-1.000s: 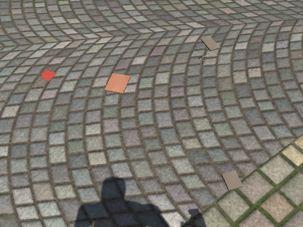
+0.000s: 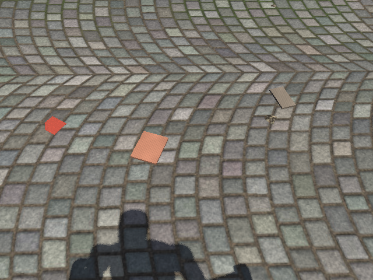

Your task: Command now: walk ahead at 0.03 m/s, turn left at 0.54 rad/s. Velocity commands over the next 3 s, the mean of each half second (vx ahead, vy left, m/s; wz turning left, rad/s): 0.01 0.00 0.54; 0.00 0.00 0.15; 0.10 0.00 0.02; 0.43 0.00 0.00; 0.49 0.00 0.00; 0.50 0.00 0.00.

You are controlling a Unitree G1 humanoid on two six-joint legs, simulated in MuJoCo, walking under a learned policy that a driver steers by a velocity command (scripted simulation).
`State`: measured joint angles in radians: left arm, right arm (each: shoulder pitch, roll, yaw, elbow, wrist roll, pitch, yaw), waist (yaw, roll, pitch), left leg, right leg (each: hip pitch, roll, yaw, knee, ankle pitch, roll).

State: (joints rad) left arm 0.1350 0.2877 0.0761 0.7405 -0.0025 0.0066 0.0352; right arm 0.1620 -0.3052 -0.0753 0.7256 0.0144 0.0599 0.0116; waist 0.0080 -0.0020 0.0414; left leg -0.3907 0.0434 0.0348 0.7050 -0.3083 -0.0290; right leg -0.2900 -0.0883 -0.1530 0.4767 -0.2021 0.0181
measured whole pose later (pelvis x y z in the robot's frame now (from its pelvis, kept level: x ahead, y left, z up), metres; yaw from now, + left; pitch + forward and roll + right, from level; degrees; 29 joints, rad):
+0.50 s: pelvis +0.01 +0.01 +0.00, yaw +17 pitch +2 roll -1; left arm 0.12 0.29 0.08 0.74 -0.01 -0.02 0.01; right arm 0.16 -0.31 -0.07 0.64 0.01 0.05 -0.02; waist -0.01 0.02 0.02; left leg -0.33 -0.11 -0.20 0.53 -0.22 0.03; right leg -0.31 0.03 0.07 0.55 -0.27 0.05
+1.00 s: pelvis +0.00 +0.02 +0.00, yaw +19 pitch -1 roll +0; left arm 0.17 0.25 0.03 0.82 0.01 -0.01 0.00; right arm 0.22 -0.24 -0.04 0.72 -0.02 0.02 -0.01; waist 0.02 -0.01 0.03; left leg -0.19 -0.01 -0.06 0.52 -0.31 -0.01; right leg -0.22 -0.02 0.04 0.51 -0.26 0.04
